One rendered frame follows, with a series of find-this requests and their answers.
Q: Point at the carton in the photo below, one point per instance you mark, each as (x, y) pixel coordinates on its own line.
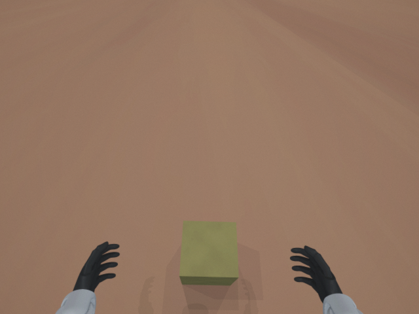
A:
(209, 253)

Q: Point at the right robot forearm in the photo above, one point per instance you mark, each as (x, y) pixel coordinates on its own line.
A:
(339, 304)

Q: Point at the left robot forearm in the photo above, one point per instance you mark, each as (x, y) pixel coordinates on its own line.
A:
(80, 301)

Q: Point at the left robot hand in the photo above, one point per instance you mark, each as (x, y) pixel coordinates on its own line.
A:
(89, 277)

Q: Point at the right robot hand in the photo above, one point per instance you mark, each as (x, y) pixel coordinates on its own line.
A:
(323, 281)

